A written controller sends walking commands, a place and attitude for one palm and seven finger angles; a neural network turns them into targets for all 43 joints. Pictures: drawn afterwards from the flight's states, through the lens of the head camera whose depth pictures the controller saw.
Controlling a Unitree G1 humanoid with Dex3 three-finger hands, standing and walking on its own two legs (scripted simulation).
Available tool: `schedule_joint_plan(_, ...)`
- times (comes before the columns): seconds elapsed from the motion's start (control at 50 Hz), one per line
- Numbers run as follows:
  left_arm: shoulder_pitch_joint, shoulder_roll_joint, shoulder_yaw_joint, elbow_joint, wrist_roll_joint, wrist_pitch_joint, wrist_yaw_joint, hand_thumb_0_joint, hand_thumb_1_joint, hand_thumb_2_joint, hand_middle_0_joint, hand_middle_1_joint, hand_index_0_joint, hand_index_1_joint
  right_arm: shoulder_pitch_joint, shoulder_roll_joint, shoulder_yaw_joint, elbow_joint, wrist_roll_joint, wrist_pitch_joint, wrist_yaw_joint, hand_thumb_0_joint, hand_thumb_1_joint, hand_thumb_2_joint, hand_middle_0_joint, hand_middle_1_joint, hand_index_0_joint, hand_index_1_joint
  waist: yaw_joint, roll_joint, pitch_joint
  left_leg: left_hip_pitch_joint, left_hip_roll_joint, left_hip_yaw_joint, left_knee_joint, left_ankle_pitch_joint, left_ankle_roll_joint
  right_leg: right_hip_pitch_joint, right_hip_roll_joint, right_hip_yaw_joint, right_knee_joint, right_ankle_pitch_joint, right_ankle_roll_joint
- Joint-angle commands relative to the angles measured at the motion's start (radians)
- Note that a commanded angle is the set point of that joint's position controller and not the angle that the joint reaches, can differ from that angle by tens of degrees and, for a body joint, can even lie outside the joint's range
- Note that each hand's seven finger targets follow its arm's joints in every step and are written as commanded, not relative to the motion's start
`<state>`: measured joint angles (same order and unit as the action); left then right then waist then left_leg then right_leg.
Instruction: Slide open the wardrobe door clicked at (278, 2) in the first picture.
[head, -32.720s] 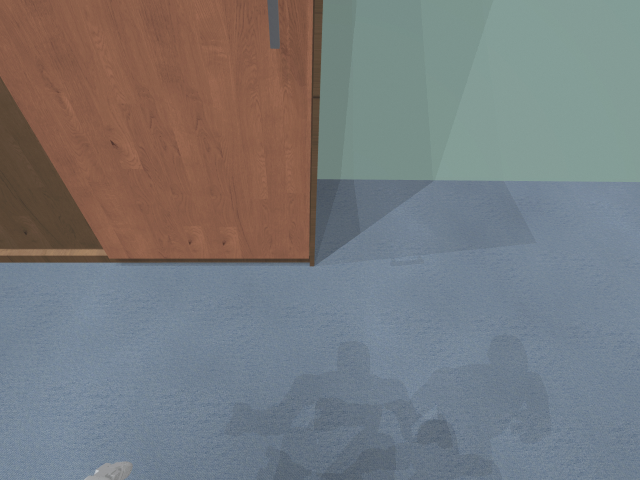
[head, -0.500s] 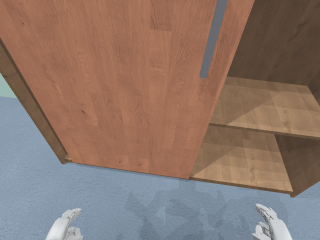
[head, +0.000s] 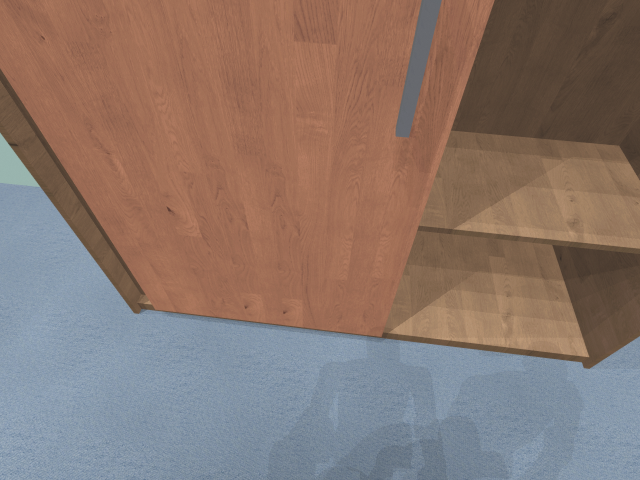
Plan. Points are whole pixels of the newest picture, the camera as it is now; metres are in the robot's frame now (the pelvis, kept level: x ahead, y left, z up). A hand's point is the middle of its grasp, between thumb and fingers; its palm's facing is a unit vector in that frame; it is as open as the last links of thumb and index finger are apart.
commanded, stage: let the arm hang, fingers relaxed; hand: right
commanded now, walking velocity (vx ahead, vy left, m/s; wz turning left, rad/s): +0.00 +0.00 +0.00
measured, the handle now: (419, 47) +0.62 -0.09 +0.23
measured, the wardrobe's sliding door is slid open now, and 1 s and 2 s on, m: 0.68 0.68 0.68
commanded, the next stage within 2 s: look to check the result in 0.42 s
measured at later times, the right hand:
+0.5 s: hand out of the picture +0.03 -0.17 -0.18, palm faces +0.00 +0.98 -0.18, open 7.3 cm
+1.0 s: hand out of the picture +0.04 -0.17 -0.18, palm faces +0.00 +0.99 -0.17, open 7.4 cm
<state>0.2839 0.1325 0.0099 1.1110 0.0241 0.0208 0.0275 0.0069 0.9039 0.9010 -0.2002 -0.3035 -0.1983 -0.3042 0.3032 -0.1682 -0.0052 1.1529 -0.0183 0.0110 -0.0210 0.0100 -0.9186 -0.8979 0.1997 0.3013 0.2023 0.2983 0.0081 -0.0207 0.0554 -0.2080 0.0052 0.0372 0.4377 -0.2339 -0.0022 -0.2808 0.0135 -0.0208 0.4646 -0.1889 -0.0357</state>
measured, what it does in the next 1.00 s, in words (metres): stands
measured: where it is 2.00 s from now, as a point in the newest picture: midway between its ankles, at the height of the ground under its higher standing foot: outside the picture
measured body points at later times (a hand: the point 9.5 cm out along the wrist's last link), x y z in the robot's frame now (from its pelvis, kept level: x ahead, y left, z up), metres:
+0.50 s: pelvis +0.01 +0.00 +0.00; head +0.04 -0.01 +0.45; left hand +0.02 +0.23 -0.16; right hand +0.03 -0.22 -0.16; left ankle +0.00 +0.12 -0.74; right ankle +0.04 -0.09 -0.74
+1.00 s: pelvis +0.03 +0.00 +0.00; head +0.05 +0.00 +0.45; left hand +0.04 +0.23 -0.15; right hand +0.04 -0.22 -0.16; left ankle +0.00 +0.12 -0.74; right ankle +0.04 -0.09 -0.74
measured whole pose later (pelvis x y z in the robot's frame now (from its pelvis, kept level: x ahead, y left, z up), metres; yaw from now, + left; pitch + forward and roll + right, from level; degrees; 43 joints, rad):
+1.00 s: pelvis +0.03 +0.00 +0.00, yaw +0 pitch +0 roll +0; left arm 0.21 0.16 0.00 1.15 0.02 -0.01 0.04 0.01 0.91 0.90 -0.20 -0.30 -0.20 -0.30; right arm 0.23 -0.16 0.00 1.16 -0.01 -0.01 -0.02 0.01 -0.91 -0.90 0.20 0.30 0.20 0.30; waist 0.01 0.01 0.04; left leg -0.13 0.01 0.03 0.38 -0.25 0.00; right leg -0.20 0.02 -0.03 0.40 -0.20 -0.03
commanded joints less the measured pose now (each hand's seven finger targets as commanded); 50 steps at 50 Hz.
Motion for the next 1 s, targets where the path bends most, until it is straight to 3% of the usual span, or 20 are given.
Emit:
schedule_joint_plan(0.0,0.045,0.108,0.022,-0.029,-0.001,-0.015,0.010,0.000,0.900,0.900,-0.200,-0.300,-0.200,-0.300,0.024,-0.085,-0.019,-0.041,0.002,-0.015,-0.012,0.000,-0.900,-0.900,0.200,0.300,0.200,0.300,0.002,0.032,0.011,-0.043,0.079,-0.089,-0.101,-0.078,0.042,-0.005,-0.104,0.116,-0.115,-0.088,-0.014)
schedule_joint_plan(0.06,0.039,0.102,0.022,-0.026,-0.002,-0.015,0.009,0.000,0.900,0.900,-0.200,-0.300,-0.200,-0.300,0.028,-0.082,-0.020,-0.041,0.000,-0.016,-0.013,0.000,-0.900,-0.900,0.200,0.300,0.200,0.300,-0.001,0.041,0.015,-0.049,0.077,-0.088,-0.100,-0.069,0.041,0.000,-0.103,0.117,-0.113,-0.076,-0.015)
schedule_joint_plan(0.18,0.025,0.101,0.022,-0.024,0.001,-0.022,0.010,0.000,0.900,0.900,-0.200,-0.300,-0.200,-0.300,0.009,-0.077,-0.025,-0.045,0.001,-0.017,-0.013,0.000,-0.900,-0.900,0.200,0.300,0.200,0.300,-0.004,-0.018,0.003,-0.023,0.076,-0.081,-0.083,-0.034,0.037,-0.010,-0.109,0.125,-0.134,-0.066,-0.015)
schedule_joint_plan(0.3,0.014,0.110,0.020,-0.025,-0.002,-0.030,0.011,0.000,0.900,0.900,-0.200,-0.300,-0.200,-0.300,-0.004,-0.083,-0.023,-0.047,0.003,-0.025,-0.012,0.000,-0.900,-0.900,0.200,0.300,0.200,0.300,-0.002,-0.005,-0.036,0.009,0.087,-0.081,-0.088,0.043,0.033,0.037,-0.113,0.115,-0.116,0.046,-0.012)
schedule_joint_plan(0.44,-0.009,0.123,0.018,-0.018,-0.002,-0.028,0.010,0.000,0.900,0.900,-0.200,-0.300,-0.200,-0.300,-0.019,-0.089,-0.021,-0.042,0.004,-0.024,-0.011,0.000,-0.900,-0.900,0.200,0.300,0.200,0.300,0.001,-0.001,-0.012,0.001,0.088,-0.080,-0.107,0.025,0.031,0.053,-0.113,0.120,-0.130,0.038,-0.009)
schedule_joint_plan(0.62,-0.021,0.130,0.012,-0.006,-0.006,-0.034,0.013,0.000,0.900,0.900,-0.200,-0.300,-0.200,-0.300,-0.017,-0.092,-0.017,-0.030,0.007,-0.030,-0.012,0.000,-0.900,-0.900,0.200,0.300,0.200,0.300,0.001,0.012,-0.048,0.028,0.099,-0.080,-0.112,0.106,0.027,0.115,-0.117,0.104,-0.113,0.154,-0.007)
schedule_joint_plan(0.7,-0.028,0.128,0.011,-0.001,-0.006,-0.030,0.012,0.000,0.900,0.900,-0.200,-0.300,-0.200,-0.300,-0.018,-0.094,-0.015,-0.026,0.007,-0.028,-0.012,0.000,-0.900,-0.900,0.200,0.300,0.200,0.300,0.002,0.012,-0.018,0.017,0.098,-0.083,-0.126,0.076,0.025,0.109,-0.116,0.103,-0.123,0.123,-0.004)
schedule_joint_plan(0.98,-0.027,0.131,0.008,0.011,-0.009,-0.037,0.015,0.000,0.900,0.900,-0.200,-0.300,-0.200,-0.300,-0.014,-0.101,-0.015,-0.022,0.009,-0.032,-0.013,0.000,-0.900,-0.900,0.200,0.300,0.200,0.300,-0.001,0.021,-0.038,0.052,0.101,-0.081,-0.126,0.135,0.026,0.136,-0.119,0.102,-0.123,0.191,-0.005)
